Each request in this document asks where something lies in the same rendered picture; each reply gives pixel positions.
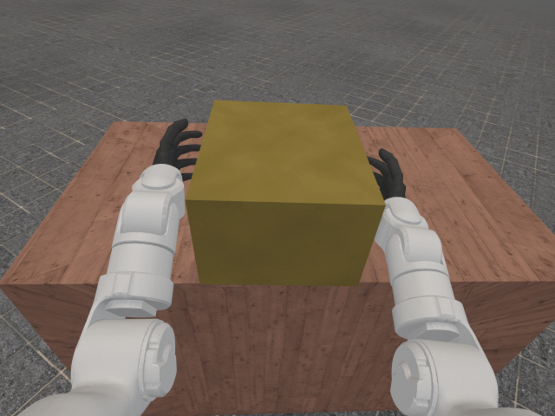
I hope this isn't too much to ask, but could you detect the robot left upper arm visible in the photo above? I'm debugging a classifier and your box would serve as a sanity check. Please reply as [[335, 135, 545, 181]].
[[17, 319, 177, 416]]

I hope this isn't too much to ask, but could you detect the right robot forearm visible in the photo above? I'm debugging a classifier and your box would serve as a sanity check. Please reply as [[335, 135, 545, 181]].
[[375, 197, 499, 401]]

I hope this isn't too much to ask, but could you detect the robot left hand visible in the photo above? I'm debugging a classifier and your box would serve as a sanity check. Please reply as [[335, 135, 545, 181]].
[[152, 119, 202, 181]]

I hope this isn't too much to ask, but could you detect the pedestal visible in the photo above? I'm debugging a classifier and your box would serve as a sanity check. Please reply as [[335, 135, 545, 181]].
[[0, 121, 555, 416]]

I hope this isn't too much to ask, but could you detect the robot right hand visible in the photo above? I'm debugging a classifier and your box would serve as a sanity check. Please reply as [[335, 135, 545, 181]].
[[367, 148, 406, 200]]

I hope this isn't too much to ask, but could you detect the robot right upper arm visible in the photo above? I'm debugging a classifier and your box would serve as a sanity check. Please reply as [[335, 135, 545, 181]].
[[390, 339, 541, 416]]

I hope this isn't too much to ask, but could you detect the left robot forearm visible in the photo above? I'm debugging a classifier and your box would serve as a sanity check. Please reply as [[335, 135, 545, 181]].
[[71, 164, 185, 386]]

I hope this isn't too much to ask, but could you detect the carton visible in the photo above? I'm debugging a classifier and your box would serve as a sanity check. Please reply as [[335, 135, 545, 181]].
[[185, 100, 386, 287]]

